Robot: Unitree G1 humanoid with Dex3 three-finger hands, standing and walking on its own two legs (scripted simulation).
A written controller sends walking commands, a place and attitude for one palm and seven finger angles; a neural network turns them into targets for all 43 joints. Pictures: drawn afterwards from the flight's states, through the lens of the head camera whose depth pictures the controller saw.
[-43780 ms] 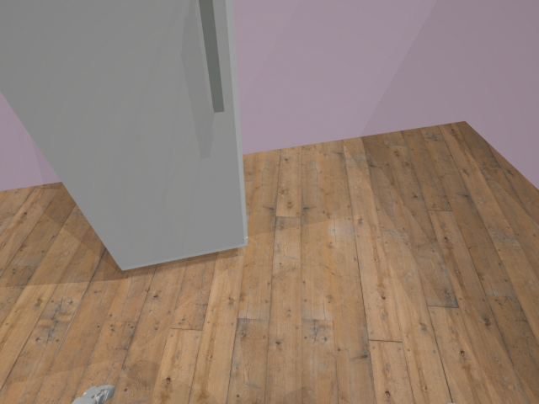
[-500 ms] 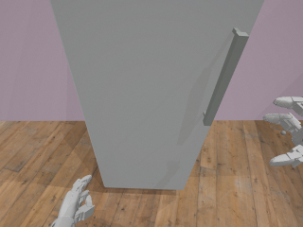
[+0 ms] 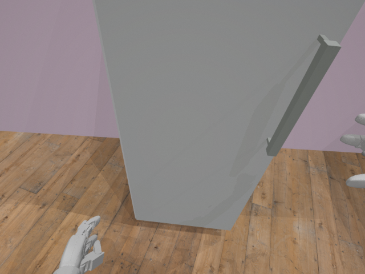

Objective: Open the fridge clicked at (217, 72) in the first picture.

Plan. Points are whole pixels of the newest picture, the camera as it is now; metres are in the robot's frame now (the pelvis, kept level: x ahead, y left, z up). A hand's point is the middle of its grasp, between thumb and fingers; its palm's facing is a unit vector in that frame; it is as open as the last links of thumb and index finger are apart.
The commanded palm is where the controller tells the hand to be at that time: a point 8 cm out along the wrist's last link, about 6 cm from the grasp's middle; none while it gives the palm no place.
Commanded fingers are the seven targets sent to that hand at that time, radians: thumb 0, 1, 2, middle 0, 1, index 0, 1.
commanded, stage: move the hooked fingers beside the handle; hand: right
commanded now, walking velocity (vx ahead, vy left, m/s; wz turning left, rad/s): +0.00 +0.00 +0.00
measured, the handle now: (292, 104) +0.47 -0.23 +0.17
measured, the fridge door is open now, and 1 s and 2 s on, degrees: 4 4 4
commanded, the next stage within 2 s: none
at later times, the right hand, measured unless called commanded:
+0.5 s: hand (345, 134) +0.36 -0.29 +0.19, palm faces +0.07 +1.00 -0.03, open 13.9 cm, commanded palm +0.32 -0.34 +0.19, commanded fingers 0.00 0.50 -0.30 0.30 1.20 0.30 1.20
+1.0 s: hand (329, 120) +0.40 -0.28 +0.18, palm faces +0.05 +1.00 -0.01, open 14.0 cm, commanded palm +0.38 -0.34 +0.18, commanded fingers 0.00 0.50 -0.30 0.30 1.20 0.30 1.20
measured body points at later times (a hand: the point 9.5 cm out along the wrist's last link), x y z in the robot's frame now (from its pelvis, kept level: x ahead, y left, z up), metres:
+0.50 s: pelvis +0.00 -0.02 +0.00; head +0.00 -0.01 +0.45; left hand +0.16 +0.21 -0.08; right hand +0.35 -0.34 +0.19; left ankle -0.01 +0.06 -0.73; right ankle +0.00 -0.10 -0.73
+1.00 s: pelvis +0.01 -0.03 +0.00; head +0.02 -0.02 +0.45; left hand +0.14 +0.22 -0.09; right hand +0.40 -0.34 +0.19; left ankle -0.01 +0.06 -0.73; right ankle +0.00 -0.10 -0.73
